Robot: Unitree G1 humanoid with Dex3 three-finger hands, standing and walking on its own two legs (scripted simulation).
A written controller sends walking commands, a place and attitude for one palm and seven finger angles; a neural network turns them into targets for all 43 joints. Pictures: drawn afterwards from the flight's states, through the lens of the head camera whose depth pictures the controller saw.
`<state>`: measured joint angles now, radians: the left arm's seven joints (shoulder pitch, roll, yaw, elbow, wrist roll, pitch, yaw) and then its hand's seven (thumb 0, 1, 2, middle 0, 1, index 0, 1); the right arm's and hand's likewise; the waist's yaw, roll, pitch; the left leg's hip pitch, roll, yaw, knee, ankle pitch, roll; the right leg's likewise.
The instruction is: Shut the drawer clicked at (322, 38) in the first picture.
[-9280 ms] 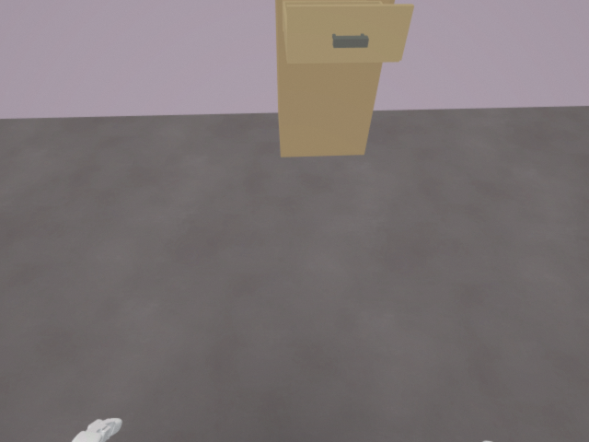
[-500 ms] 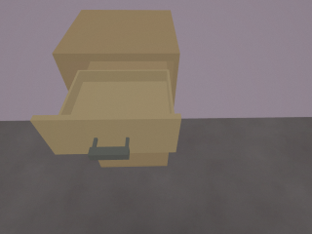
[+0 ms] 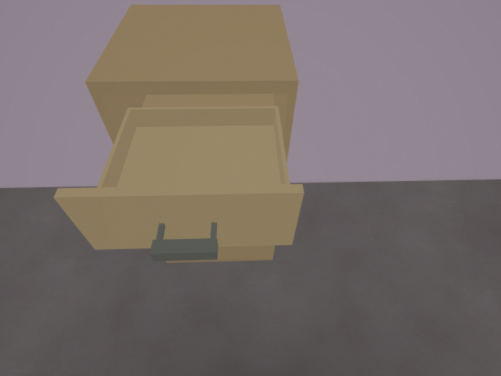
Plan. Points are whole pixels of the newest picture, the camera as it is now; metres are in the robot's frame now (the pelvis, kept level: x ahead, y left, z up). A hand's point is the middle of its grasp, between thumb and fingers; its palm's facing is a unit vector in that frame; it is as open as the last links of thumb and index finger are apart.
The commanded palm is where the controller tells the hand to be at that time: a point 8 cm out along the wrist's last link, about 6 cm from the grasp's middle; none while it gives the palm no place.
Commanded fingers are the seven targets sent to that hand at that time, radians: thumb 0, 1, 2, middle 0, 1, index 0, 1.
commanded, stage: shuffle to correct the standing spot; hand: left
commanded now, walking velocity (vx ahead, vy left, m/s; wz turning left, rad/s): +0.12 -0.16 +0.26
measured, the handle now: (186, 238) +0.35 +0.14 -0.02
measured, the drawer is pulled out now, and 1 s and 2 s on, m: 0.29 0.29 0.29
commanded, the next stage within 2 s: come to a stop and stand still in 0.22 s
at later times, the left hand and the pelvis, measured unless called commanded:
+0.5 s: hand out of the picture +0.02 +0.07 -0.16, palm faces +0.12 -0.97 -0.19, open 7.3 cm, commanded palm none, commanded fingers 0.00 0.90 0.90 -0.20 -0.30 -0.20 -0.30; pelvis +0.05 -0.08 +0.00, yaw +5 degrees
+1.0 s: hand out of the picture +0.07 +0.14 -0.17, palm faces +0.13 -0.95 -0.29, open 7.3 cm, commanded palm none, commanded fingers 0.00 0.90 0.90 -0.20 -0.30 -0.20 -0.30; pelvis +0.05 -0.06 -0.01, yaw +4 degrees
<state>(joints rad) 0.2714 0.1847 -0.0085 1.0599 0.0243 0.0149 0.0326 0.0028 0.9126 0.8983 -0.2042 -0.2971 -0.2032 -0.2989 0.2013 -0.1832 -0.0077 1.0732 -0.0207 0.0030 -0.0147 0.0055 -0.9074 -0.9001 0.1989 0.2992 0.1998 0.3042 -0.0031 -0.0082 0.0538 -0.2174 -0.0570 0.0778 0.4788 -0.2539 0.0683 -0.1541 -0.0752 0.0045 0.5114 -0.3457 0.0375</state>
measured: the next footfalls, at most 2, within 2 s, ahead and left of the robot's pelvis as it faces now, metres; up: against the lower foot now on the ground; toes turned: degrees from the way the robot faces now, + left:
left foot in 0.78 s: +0.11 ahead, +0.05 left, +0.00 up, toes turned +7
right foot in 1.00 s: +0.08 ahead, -0.17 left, +0.00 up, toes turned +2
